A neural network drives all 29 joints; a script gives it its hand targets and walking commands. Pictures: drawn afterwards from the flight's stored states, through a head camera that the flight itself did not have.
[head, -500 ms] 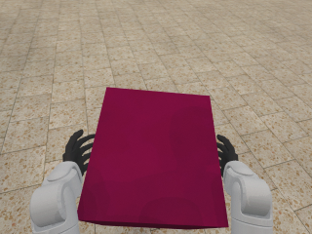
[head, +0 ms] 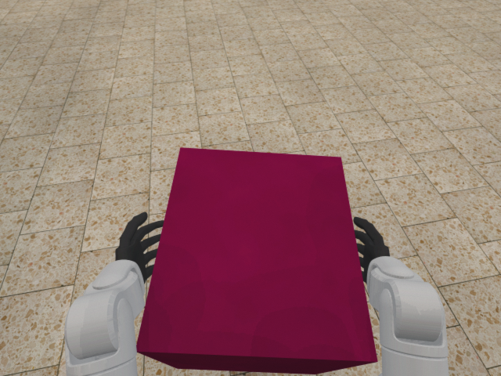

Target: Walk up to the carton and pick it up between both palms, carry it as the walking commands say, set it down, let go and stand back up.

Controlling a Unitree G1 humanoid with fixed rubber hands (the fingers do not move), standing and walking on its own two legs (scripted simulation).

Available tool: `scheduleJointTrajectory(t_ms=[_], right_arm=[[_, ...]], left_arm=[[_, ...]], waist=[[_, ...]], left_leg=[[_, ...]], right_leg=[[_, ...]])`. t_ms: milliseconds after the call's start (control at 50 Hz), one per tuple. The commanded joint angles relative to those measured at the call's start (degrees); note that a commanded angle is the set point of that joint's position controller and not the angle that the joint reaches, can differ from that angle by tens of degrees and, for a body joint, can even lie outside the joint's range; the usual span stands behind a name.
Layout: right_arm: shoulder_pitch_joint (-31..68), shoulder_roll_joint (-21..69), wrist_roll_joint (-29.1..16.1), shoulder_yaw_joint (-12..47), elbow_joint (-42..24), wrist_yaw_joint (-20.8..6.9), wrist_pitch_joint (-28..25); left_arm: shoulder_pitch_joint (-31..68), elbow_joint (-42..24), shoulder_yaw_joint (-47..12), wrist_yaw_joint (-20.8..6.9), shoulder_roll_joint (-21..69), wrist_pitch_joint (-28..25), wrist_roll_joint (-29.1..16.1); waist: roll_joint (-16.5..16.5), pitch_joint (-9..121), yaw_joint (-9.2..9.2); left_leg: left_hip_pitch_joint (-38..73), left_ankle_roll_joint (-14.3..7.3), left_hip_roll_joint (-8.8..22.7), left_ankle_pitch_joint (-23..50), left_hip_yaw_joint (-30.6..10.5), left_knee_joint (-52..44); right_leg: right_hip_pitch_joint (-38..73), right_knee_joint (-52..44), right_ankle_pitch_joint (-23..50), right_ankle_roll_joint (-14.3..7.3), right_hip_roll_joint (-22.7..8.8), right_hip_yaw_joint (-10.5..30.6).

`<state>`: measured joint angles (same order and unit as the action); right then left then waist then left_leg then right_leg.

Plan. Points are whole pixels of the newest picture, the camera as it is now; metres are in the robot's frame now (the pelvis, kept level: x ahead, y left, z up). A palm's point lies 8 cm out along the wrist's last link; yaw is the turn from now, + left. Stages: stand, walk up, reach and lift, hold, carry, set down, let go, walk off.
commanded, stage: carry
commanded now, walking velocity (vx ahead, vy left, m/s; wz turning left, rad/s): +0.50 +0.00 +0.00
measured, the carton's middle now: (253, 270) +0.29 +0.00 -0.03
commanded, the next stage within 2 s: none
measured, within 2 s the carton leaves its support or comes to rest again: neither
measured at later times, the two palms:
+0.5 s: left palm (165, 107) +0.61 +0.18 +0.08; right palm (328, 115) +0.59 -0.17 +0.08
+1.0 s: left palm (205, 38) +0.92 +0.11 +0.09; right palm (327, 42) +0.93 -0.23 +0.07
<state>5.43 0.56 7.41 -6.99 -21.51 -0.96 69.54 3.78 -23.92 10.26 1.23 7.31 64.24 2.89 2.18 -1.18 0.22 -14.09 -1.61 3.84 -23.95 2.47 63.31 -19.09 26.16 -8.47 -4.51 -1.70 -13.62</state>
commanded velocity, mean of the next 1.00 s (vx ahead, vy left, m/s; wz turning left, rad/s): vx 0.50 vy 0.00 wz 0.00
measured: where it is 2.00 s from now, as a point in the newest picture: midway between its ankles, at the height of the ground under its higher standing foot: (264, 192)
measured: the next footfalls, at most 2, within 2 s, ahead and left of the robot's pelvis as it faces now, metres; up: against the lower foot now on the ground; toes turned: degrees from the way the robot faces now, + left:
left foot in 0.36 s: +0.42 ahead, +0.11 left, +0.00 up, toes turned +9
right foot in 0.76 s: +0.70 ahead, -0.14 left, +0.00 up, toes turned -13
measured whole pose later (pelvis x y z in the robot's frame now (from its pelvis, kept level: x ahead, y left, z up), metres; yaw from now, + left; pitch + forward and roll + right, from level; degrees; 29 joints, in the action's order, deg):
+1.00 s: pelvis +0.68 -0.06 +0.02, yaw +0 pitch +2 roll +2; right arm 4.2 3.1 7.6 -6.4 -23.2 -0.4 69.3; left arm 0.2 -27.9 11.7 1.3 7.3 64.8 1.4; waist -0.1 -1.0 0.5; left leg -27.5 -1.0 4.9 -18.0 5.5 54.6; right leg -9.1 18.1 -11.4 -3.6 -2.5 -11.9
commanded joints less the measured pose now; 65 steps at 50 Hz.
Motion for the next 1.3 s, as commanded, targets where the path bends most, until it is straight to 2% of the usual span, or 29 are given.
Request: scheduleJointTrajectory(t_ms=[0,20,60,100,140,160,300,320,360,380,420,460,560,740,760,780,800,840,860,920,960,1100,1140,1180,1200,1220,1240,1260,1280], right_arm=[[30.2,52.8,-26.0,42.8,-18.2,-10.8,-5.3],[27.8,53.5,-25.9,43.4,-17.0,-10.5,-5.1],[26.7,52.4,-25.6,43.0,-19.2,-10.2,-5.6],[24.0,50.1,-23.9,42.6,-18.9,-9.4,-5.3],[25.7,49.7,-24.5,42.8,-19.5,-8.9,-4.8],[23.9,49.2,-23.9,42.5,-17.4,-8.8,-4.4],[22.6,43.3,-21.7,40.9,-14.1,-8.9,-2.3],[23.0,45.6,-22.0,41.0,-12.3,-9.1,-2.0],[18.3,43.7,-20.8,38.9,-7.6,-9.2,-1.6],[20.1,44.8,-22.0,39.9,-8.1,-9.4,-2.7],[26.4,48.6,-24.3,41.5,-12.8,-10.0,-3.1],[28.4,51.1,-25.1,42.9,-12.7,-10.4,-3.9],[26.9,49.7,-25.7,41.5,-12.3,-11.6,-3.7],[23.3,45.9,-22.2,40.4,-12.5,-10.1,-2.4],[22.6,44.3,-22.0,39.8,-12.3,-9.8,-2.2],[21.9,43.4,-20.8,41.0,-12.6,-9.4,-1.1],[24.3,45.1,-22.5,41.8,-13.7,-9.9,-1.1],[24.9,46.3,-24.4,41.9,-13.1,-10.3,-2.5],[22.0,49.5,-23.6,41.2,-9.9,-10.8,-3.0],[27.9,52.3,-24.9,42.7,-14.3,-10.3,-4.5],[26.5,52.0,-24.7,42.6,-14.6,-9.5,-4.8],[20.4,46.5,-22.9,42.2,-16.2,-7.9,-3.7],[22.4,46.3,-23.0,41.6,-13.4,-9.2,-2.8],[22.2,47.3,-24.7,42.5,-12.1,-9.4,-2.0],[21.5,45.2,-24.6,41.4,-11.4,-9.6,-1.9],[17.3,41.5,-22.8,40.6,-11.4,-9.5,-1.4],[21.6,43.1,-22.8,41.2,-10.2,-10.2,-1.8],[22.9,46.6,-24.4,41.9,-10.7,-10.3,-2.0],[24.3,48.4,-25.1,42.5,-12.7,-10.5,-2.4]], left_arm=[[23.2,-9.9,-48.2,-14.2,48.7,1.6,-21.9],[22.7,-11.4,-47.3,-14.3,47.1,1.6,-22.1],[21.6,-12.0,-49.0,-14.4,45.0,1.0,-23.0],[19.3,-11.7,-47.9,-14.5,43.3,1.5,-22.5],[18.6,-12.2,-47.7,-14.7,43.4,2.1,-22.2],[16.9,-9.7,-46.5,-14.4,40.3,2.5,-20.3],[18.5,-7.8,-46.9,-14.3,37.3,4.8,-19.8],[22.4,-11.0,-47.1,-14.0,36.5,4.4,-20.1],[21.8,-8.7,-46.0,-14.1,34.7,5.5,-19.2],[24.1,-9.2,-46.5,-14.1,36.5,5.5,-19.9],[22.9,-4.6,-45.8,-14.5,41.4,4.5,-19.3],[25.3,-4.5,-45.7,-14.8,42.9,3.6,-19.6],[22.4,-4.9,-45.3,-13.2,44.0,3.0,-18.4],[22.7,-6.3,-47.0,-13.4,41.6,4.3,-19.5],[17.9,-2.8,-46.4,-13.5,41.3,4.3,-19.8],[17.0,-4.0,-44.7,-13.7,38.9,3.5,-18.5],[18.1,-3.7,-45.7,-13.6,40.8,3.6,-19.5],[19.7,-7.1,-46.8,-13.6,44.3,3.3,-21.1],[22.2,-7.7,-47.9,-13.3,45.0,3.1,-21.4],[23.8,-8.5,-47.2,-14.6,47.4,2.0,-22.4],[21.9,-9.4,-47.2,-15.1,45.4,2.3,-22.7],[16.4,-11.8,-46.5,-13.9,38.6,2.8,-21.0],[21.9,-11.8,-46.4,-13.6,37.7,3.5,-20.4],[18.7,-10.2,-45.1,-13.3,37.4,4.4,-19.0],[17.7,-10.1,-45.2,-13.1,36.0,4.5,-18.1],[15.2,-8.2,-43.2,-12.8,33.5,4.7,-16.7],[20.5,-7.7,-44.8,-13.2,38.8,5.1,-18.2],[18.8,-6.7,-44.7,-13.2,38.7,5.2,-18.0],[20.6,-5.6,-45.0,-13.5,42.1,4.9,-18.3]], waist=[[-5.3,23.7,0.64],[-9.6,21.1,0.59],[-5.9,19.2,0.57],[-13.2,17.0,0.40],[-8.6,16.3,1.05],[-13.7,15.3,0.32],[-10.1,10.4,0.25],[-11.7,14.5,-1.11],[7.7,24.4,-2.50],[19.7,24.8,-1.69],[3.4,23.2,-1.83],[-1.6,23.3,-1.74],[7.7,17.6,-1.00],[2.3,14.6,-0.27],[-1.8,20.1,1.27],[-18.2,22.3,1.81],[-21.8,23.5,1.44],[-10.1,23.7,1.20],[-2.6,23.6,0.46],[-10.6,21.3,1.06],[-8.6,19.0,0.87],[-9.8,12.1,0.98],[-10.7,10.8,-0.53],[-10.6,15.5,-2.10],[-2.4,21.2,-2.55],[0.5,22.7,-3.36],[10.8,29.5,-2.52],[13.0,32.2,-2.13],[8.9,29.3,-2.34]], left_leg=[[-18.5,0.0,4.4,4.7,-2.3,-2.9],[-17.3,1.2,3.9,7.1,0.1,-5.4],[-14.3,0.9,2.1,4.8,2.9,-12.4],[-15.4,1.8,2.3,11.3,3.9,-17.5],[-14.2,1.8,1.3,16.5,5.8,-23.6],[-12.8,2.3,1.9,18.4,5.8,-28.8],[-3.7,-1.0,-4.9,17.4,14.0,-36.4],[4.0,-2.1,-5.9,16.5,12.3,-38.5],[29.3,-7.7,13.3,17.3,-16.3,-43.1],[34.3,-14.1,20.0,33.6,-30.6,-45.4],[31.6,-11.7,18.3,46.7,-17.3,-43.3],[22.9,-8.3,15.4,36.5,-10.9,-46.2],[15.5,-5.8,10.0,26.8,0.0,-53.1],[11.7,-1.9,6.4,33.7,9.1,-37.6],[6.0,-0.5,3.8,30.1,10.9,-25.2],[-13.0,2.2,-1.2,18.4,9.0,-6.2],[-22.9,2.3,-5.7,-4.1,5.3,4.1],[-24.6,1.7,-0.5,-3.8,-0.8,10.5],[-22.7,0.4,3.0,-1.9,-3.1,6.3],[-18.5,0.0,3.0,4.4,0.3,-8.9],[-18.7,0.5,2.7,9.0,2.7,-12.7],[-15.0,1.9,-2.9,19.6,11.2,-33.9],[-8.4,0.0,-4.1,25.2,11.3,-35.4],[4.3,-0.7,-7.9,31.7,12.9,-42.4],[16.7,-2.4,-4.1,43.3,7.7,-42.3],[27.0,-6.3,9.0,62.6,-10.8,-38.8],[42.8,-15.5,19.4,87.3,-21.6,-34.6],[41.6,-19.1,19.6,86.1,-21.5,-36.1],[34.8,-16.7,16.8,83.2,-16.8,-37.9]], right_leg=[[30.2,-13.0,15.0,-3.3,-17.0,19.9],[26.1,-15.1,11.1,-2.4,-15.5,16.2],[22.4,-17.9,7.9,-4.3,-17.5,15.2],[21.0,-20.1,5.2,-2.9,-13.1,9.0],[23.2,-18.6,12.6,-2.7,-14.2,9.0],[22.8,-17.1,16.4,-1.7,-10.8,3.7],[22.3,-6.2,33.2,0.7,-11.6,4.5],[21.8,2.6,37.8,3.0,-8.9,1.9],[-1.6,31.3,0.6,5.7,-2.1,3.6],[-16.6,42.6,-23.9,5.1,4.0,7.9],[-19.2,46.8,-20.2,4.2,-2.0,14.3],[-14.6,38.2,-14.1,3.7,-4.1,14.2],[-10.6,22.4,-1.8,6.1,-3.8,7.8],[9.1,-2.0,3.3,2.9,1.8,-1.9],[21.1,-2.7,0.6,2.1,0.1,2.4],[33.1,-6.6,-9.0,-6.2,-12.2,28.6],[38.8,-11.2,5.9,-10.1,-20.5,42.8],[35.9,-10.0,20.5,-9.2,-21.2,34.9],[30.2,-11.2,14.5,-7.2,-20.6,30.6],[27.0,-15.6,7.6,-2.8,-18.0,19.0],[25.7,-18.0,5.4,-2.7,-17.6,15.3],[29.3,-13.9,35.5,0.0,-11.0,3.4],[25.6,-7.9,41.7,1.9,-13.0,0.1],[22.8,5.4,42.9,5.9,-7.4,-4.4],[16.0,16.9,35.9,7.8,-5.6,-3.0],[2.2,31.2,5.4,9.5,-2.4,-1.7],[-12.0,45.6,-29.5,9.5,4.2,5.1],[-15.7,51.2,-29.5,8.2,1.9,11.4],[-15.8,50.9,-27.3,7.8,-0.6,12.6]])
